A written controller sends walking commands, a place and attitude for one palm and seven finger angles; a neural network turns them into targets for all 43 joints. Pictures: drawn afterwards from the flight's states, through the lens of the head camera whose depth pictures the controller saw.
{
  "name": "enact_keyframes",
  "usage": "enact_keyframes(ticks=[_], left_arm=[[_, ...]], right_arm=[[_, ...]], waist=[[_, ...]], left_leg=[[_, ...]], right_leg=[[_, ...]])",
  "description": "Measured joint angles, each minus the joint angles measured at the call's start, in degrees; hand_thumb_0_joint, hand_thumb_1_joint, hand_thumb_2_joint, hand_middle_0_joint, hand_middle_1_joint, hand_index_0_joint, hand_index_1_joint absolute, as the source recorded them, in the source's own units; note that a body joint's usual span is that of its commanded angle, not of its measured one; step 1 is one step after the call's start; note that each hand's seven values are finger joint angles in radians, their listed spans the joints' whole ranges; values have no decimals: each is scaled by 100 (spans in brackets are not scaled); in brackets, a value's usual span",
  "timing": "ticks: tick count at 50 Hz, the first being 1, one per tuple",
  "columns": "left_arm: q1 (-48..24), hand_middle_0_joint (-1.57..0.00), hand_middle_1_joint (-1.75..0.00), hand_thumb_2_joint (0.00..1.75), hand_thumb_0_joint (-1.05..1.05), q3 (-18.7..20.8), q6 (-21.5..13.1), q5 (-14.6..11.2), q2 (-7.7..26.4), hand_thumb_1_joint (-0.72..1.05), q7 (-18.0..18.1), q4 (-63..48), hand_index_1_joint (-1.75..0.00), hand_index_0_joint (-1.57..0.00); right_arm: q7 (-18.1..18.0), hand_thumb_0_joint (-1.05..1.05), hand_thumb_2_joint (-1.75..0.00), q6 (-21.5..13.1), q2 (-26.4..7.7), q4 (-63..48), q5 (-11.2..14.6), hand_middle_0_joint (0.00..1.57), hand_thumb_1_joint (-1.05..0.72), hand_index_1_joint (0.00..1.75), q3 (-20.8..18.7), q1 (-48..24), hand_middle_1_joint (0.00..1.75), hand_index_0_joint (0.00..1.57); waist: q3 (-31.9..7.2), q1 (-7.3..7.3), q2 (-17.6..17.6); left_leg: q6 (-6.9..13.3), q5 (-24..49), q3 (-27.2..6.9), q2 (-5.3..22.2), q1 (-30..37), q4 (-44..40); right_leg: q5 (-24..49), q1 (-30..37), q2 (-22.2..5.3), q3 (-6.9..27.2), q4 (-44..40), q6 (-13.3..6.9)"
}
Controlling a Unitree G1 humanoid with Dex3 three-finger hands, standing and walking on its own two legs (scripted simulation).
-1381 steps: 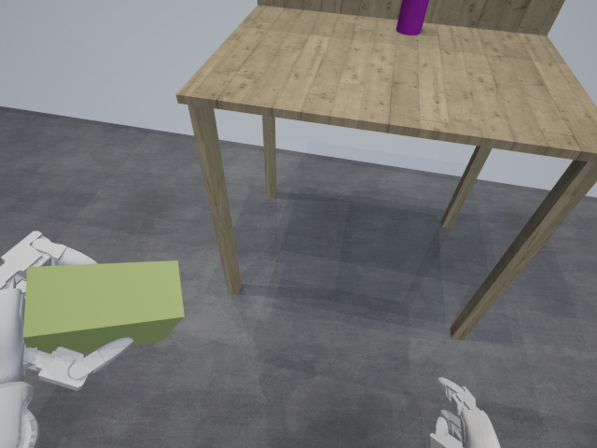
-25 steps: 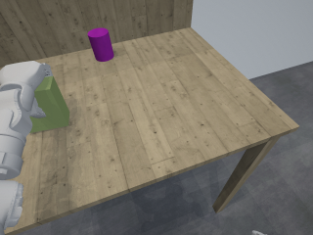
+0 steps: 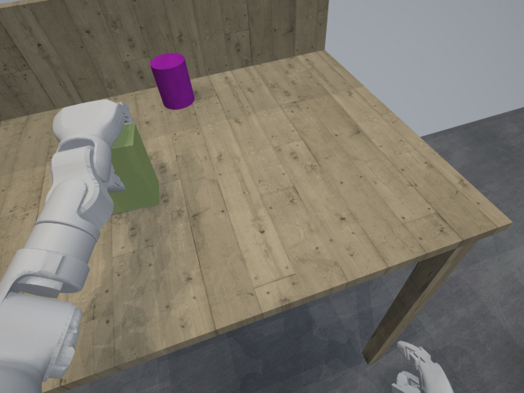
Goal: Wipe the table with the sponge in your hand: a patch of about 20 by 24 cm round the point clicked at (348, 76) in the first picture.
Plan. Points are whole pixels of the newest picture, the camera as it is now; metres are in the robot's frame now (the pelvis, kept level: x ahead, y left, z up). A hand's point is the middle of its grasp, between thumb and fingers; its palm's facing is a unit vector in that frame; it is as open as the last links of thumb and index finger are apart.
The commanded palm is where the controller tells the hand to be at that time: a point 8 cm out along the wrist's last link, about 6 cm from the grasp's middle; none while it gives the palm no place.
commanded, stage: wipe back along the middle lane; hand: left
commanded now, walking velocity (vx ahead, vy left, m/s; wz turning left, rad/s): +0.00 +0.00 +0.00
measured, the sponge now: (119, 181) +0.40 +0.28 +0.11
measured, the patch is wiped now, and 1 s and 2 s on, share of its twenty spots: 0.55 0.70 0.85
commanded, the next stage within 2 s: slide across to the third lane in 1.52 s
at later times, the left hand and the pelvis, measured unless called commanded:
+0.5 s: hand (95, 185) +0.34 +0.27 +0.16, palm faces +0.03 -0.02 -1.00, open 10.3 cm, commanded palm +0.31 +0.25 +0.21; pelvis -0.02 -0.02 +0.00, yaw +0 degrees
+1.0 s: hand (98, 204) +0.31 +0.25 +0.16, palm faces +0.11 -0.02 -0.99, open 10.3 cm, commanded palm +0.27 +0.22 +0.19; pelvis -0.02 -0.02 +0.00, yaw -1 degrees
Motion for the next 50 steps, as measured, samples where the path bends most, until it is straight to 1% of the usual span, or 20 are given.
enact_keyframes(ticks=[2,6,11,16,24,32,36,44,50], left_arm=[[304,-72,-133,105,0,152,57,-34,-11,-53,32,-294,-134,-72],[761,-71,-133,105,0,207,244,-31,3,-52,60,-835,-135,-71],[1121,-70,-134,105,0,115,515,-90,-10,-52,54,-1375,-136,-71],[1087,-70,-134,105,0,-63,689,-104,5,-52,-14,-1316,-136,-70],[1074,-69,-136,105,0,-57,643,-60,51,-51,-100,-1108,-137,-69],[1472,-68,-136,105,0,36,554,-78,40,-51,-51,-1509,-138,-69],[1668,-68,-136,105,0,29,618,-104,5,-51,20,-1769,-138,-69],[1983,-68,-136,105,0,-55,886,-120,-124,-50,202,-2194,-138,-68],[2142,-67,-137,105,0,-86,1127,-117,-129,-50,202,-2462,-139,-68]], right_arm=[[29,1,-90,65,-23,0,-18,20,-91,30,-3,14,30,21],[91,1,-90,168,-76,-10,-11,20,-91,30,-28,25,30,21],[102,1,-90,226,-118,-21,22,20,-91,30,-44,-64,30,20],[23,1,-90,210,-94,-17,74,20,-91,30,17,-260,30,20],[-43,1,-90,144,-16,-149,97,20,-91,30,101,-382,30,20],[-30,1,-90,182,-62,-174,97,20,-91,30,80,-240,30,20],[-13,1,-90,205,-82,-134,107,20,-91,30,65,-193,30,20],[13,2,-90,227,-58,-72,130,20,-91,30,83,-254,30,20],[29,2,-90,236,-23,-126,151,20,-91,30,131,-396,30,20]], waist=[[-15,-5,32],[-7,23,60],[33,115,78],[46,160,53],[9,103,-7],[-8,116,36],[1,137,79],[-26,196,163],[-53,209,157]], left_leg=[[-4,-16,46,19,63,-25],[-20,-30,71,35,149,-39],[-42,-24,45,50,210,-8],[-73,6,0,64,244,23],[-128,25,-17,116,267,81],[-144,4,15,142,298,140],[-143,5,27,138,307,147],[-136,-9,47,127,300,168],[-138,-49,63,130,287,211]], right_leg=[[-3,41,18,49,-13,3],[-34,95,33,77,21,-10],[-49,152,48,49,78,-41],[-51,184,62,2,141,-81],[-33,204,113,-17,203,-138],[-46,217,137,15,273,-156],[-54,211,133,26,303,-155],[-81,183,120,46,361,-138],[-124,158,123,62,418,-139]])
